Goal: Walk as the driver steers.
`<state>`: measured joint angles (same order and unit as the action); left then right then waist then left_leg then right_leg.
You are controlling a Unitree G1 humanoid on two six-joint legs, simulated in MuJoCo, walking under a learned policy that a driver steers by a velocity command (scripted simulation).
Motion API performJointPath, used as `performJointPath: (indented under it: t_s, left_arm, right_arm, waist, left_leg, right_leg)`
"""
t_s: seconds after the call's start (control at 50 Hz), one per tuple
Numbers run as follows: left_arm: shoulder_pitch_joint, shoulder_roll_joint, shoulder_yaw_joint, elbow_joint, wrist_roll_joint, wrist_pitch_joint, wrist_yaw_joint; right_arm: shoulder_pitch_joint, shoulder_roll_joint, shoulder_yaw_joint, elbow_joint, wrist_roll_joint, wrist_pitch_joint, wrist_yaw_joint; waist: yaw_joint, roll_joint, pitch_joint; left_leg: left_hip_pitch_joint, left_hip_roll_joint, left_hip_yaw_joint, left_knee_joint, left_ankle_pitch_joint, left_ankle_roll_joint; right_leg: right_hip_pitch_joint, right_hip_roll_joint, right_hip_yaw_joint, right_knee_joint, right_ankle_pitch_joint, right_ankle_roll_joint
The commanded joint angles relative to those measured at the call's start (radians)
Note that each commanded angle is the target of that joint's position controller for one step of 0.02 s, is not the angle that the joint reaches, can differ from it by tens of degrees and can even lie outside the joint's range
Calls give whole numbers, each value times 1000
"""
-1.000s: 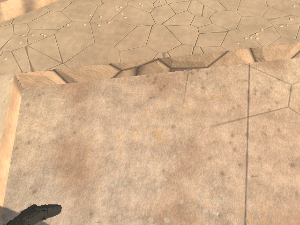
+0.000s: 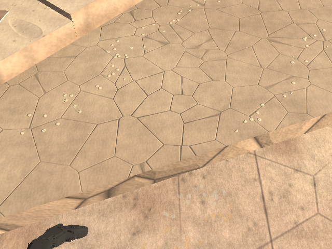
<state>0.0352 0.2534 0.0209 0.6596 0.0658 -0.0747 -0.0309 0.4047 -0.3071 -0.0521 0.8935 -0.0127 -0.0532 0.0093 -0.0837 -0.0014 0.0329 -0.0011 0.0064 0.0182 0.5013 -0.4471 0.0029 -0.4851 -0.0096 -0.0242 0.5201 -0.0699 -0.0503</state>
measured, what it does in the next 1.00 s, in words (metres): walks ahead, turning left: left foot, then right foot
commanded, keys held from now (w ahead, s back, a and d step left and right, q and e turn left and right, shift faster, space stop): w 0.12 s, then w+q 0.48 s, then q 0.36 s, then e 0.04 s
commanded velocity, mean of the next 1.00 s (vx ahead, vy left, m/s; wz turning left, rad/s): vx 0.40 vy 0.00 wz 0.38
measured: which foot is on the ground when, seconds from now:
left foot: down 0.00-0.00, up 0.02-0.48, down 0.50-1.00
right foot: down 0.00-0.50, up 0.52-0.98, down 1.00-1.00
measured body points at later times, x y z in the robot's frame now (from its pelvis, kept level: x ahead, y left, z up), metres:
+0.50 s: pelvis +0.26 +0.02 +0.00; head +0.29 +0.04 +0.45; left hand +0.21 +0.28 -0.14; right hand +0.48 -0.19 -0.09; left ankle +0.36 +0.12 -0.72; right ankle +0.12 -0.10 -0.72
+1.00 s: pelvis +0.47 +0.06 +0.01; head +0.50 +0.07 +0.45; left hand +0.50 +0.37 -0.10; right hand +0.64 -0.17 -0.13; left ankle +0.36 +0.12 -0.72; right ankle +0.58 +0.01 -0.72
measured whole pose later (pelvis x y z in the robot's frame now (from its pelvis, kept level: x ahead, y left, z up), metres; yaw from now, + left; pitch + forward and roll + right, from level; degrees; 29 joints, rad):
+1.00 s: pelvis +0.47 +0.06 +0.01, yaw +27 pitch +0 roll +1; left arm 0.11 0.26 0.01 0.79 0.02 -0.03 0.04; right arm 0.30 -0.29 -0.08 0.82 -0.01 0.02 -0.02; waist -0.05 0.00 0.06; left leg -0.15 -0.16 -0.19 0.58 -0.38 0.07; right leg -0.38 0.02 0.01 0.58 -0.13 -0.01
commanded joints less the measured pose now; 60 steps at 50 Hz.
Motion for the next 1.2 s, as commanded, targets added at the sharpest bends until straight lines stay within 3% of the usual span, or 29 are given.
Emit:
performJointPath:
  t_s: [0.02,0.04,0.06,0.1,0.16,0.28,0.42,0.46,0.5,0.52,0.54,0.56,0.6,0.64,0.68,0.78,0.88,0.92,0.96,0.98,1.0,1.02,1.04,1.06,1.08,1.1,1.16,1.18,1.2]
  left_arm:
    - [452,294,93,54,-11,17,22]
    - [369,249,80,57,-32,20,23]
    - [301,181,61,64,-37,16,22]
    - [235,114,38,82,-43,9,21]
    - [245,126,43,114,-42,-12,19]
    - [293,135,48,182,-41,-26,23]
    - [362,159,54,250,-36,-20,39]
    - [354,179,58,257,-33,-11,42]
    - [335,185,55,252,-37,1,44]
    - [325,155,41,214,-45,-2,45]
    - [355,66,22,156,-44,-11,27]
    - [267,143,39,166,-25,-13,30]
    - [214,123,30,150,-43,-29,23]
    - [222,114,28,156,-20,-1,30]
    - [254,93,23,159,-18,30,34]
    - [150,85,16,120,-31,52,36]
    - [80,108,20,95,-39,52,57]
    - [79,113,21,83,-42,48,65]
    - [161,114,22,100,-50,44,72]
    - [266,118,30,136,-47,39,76]
    - [344,154,41,157,-37,28,85]
    - [314,198,35,140,-50,28,85]
    - [323,161,25,146,-71,36,68]
    - [215,119,16,132,-66,38,62]
    - [111,34,-10,117,-59,44,57]
    - [58,11,-22,114,-44,53,56]
    - [144,128,15,156,-35,69,67]
    - [119,146,30,125,-62,63,53]
    - [145,164,41,127,-73,63,51]
  right_arm:
    - [81,-79,-12,-80,1,-13,2]
    - [-3,-120,-25,-90,-9,-5,0]
    - [-52,-95,-15,-100,-6,-9,8]
    - [-56,-74,-9,-94,-21,7,16]
    - [-30,-50,-2,-70,-24,30,29]
    - [-220,-29,6,-115,-17,28,42]
    - [-378,-23,12,-179,-22,22,57]
    - [-349,-33,6,-180,-28,21,53]
    - [-140,-59,-14,-121,-40,8,36]
    - [35,-149,-47,-82,-53,4,21]
    - [64,-278,-82,-79,-35,10,10]
    - [53,-240,-75,-79,0,16,11]
    - [-57,-151,-55,-87,2,23,2]
    - [-141,-96,-35,-103,8,20,-5]
    - [-141,-117,-38,-104,11,6,-1]
    - [-103,-140,-48,-96,7,24,-8]
    - [-77,-129,-51,-107,-15,50,-28]
    - [-84,-130,-53,-117,-19,60,-37]
    - [-168,-136,-56,-147,-9,64,-38]
    - [-207,-135,-56,-152,7,61,-35]
    - [-215,-94,-44,-168,27,48,-31]
    - [-80,18,-21,-165,18,43,-33]
    - [85,-8,-29,-99,-10,68,-44]
    - [127,-15,-29,-51,-12,91,-46]
    - [50,-33,-27,-42,-21,108,-43]
    - [-16,-39,-26,-56,-23,119,-34]
    - [-127,-25,-10,-76,-10,127,-25]
    - [-193,-6,-14,-92,33,120,-47]
    - [-214,-17,-11,-96,33,116,-61]
  waist:
    - [203,-255,-437]
    - [176,-142,-284]
    - [146,-95,-164]
    - [83,-104,-62]
    - [60,-99,-59]
    - [97,-65,36]
    - [137,-64,65]
    - [118,-67,38]
    - [22,-36,-91]
    - [-47,55,-210]
    - [-5,324,-285]
    - [-28,150,-285]
    - [29,28,-87]
    - [93,21,-36]
    - [119,19,-70]
    - [89,68,-80]
    - [46,108,-95]
    - [50,98,-71]
    - [108,98,-70]
    - [173,72,-94]
    - [199,-16,-132]
    - [94,-230,-155]
    - [42,-116,-240]
    - [4,-112,-202]
    - [9,-79,-98]
    - [5,-102,-42]
    - [55,-150,-21]
    - [71,-156,-55]
    - [92,-146,-80]
  left_leg:
    - [-558,-86,-36,730,-100,34]
    - [-631,-22,-103,785,-38,51]
    - [-634,19,-93,741,33,57]
    - [-545,73,-71,606,94,46]
    - [-488,65,-55,569,146,26]
    - [-615,83,-68,340,358,8]
    - [-569,54,43,122,338,65]
    - [-506,5,83,91,246,102]
    - [-239,-78,111,1,253,157]
    - [40,63,-104,-36,193,229]
    - [292,339,-626,-133,280,378]
    - [299,325,-677,-183,335,370]
    - [81,253,-443,-205,475,309]
    - [-74,185,-308,-207,845,273]
    - [-116,159,-237,-174,1102,270]
    - [-143,98,-210,-142,1089,218]
    - [-54,140,-333,-54,1080,210]
    - [-15,157,-388,0,1126,209]
    - [-87,96,-375,75,1160,147]
    - [-110,49,-339,167,1105,100]
    - [-223,-22,-286,361,799,42]
    - [-422,-210,-163,610,-144,5]
    - [-322,-186,-236,690,-187,0]
    - [-299,-145,-227,747,-130,-15]
    - [-288,-104,-214,704,-93,-26]
    - [-276,-87,-174,633,-84,-42]
    - [-284,-81,-34,410,-87,-72]
    - [-310,-57,-91,345,-119,-124]
    - [-327,-59,-98,304,-126,-140]
  right_leg:
    - [810,-419,717,-181,-45,-228]
    - [704,-362,573,-181,-60,-206]
    - [572,-316,450,-206,-35,-187]
    - [386,-229,301,-281,28,-134]
    - [318,-213,214,-349,54,-152]
    - [366,-218,70,-449,-18,-141]
    - [503,-244,-60,-356,162,-92]
    - [553,-247,-96,-228,430,-75]
    - [508,-206,-169,116,675,-41]
    - [283,-162,-187,411,445,-1]
    - [-112,42,-163,753,-400,50]
    - [-207,17,51,819,-432,36]
    - [-201,-71,60,701,-273,26]
    - [-84,-82,56,621,-260,61]
    - [-25,-56,36,586,-276,93]
    - [-24,-20,14,376,-158,115]
    - [-38,11,37,348,-182,90]
    - [-60,12,57,309,-235,72]
    - [130,41,52,104,-194,56]
    - [273,51,22,-91,-9,47]
    - [455,-76,147,-200,295,0]
    - [590,-361,444,-130,1041,-102]
    - [469,-422,516,-101,1116,-194]
    - [379,-401,525,-141,786,-251]
    - [257,-304,437,-190,451,-215]
    - [198,-215,354,-213,258,-160]
    - [275,-124,279,-189,339,-117]
    - [363,-132,327,-159,261,-117]
    - [409,-148,380,-161,206,-126]
Keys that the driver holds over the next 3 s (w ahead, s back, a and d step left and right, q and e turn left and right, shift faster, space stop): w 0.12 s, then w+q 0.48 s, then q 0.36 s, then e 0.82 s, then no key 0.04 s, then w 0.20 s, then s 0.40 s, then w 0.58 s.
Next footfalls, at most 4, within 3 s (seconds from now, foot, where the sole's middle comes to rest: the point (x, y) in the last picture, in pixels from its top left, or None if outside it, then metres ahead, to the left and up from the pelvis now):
0.50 left None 0.40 0.13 -0.76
1.00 right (158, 210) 0.61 0.03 -0.76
1.50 left None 0.47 0.21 -0.76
2.02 right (170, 240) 0.49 -0.01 -0.76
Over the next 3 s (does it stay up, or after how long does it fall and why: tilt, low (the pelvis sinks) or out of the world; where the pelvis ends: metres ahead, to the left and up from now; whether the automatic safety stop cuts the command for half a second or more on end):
stays up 0.58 0.04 0.01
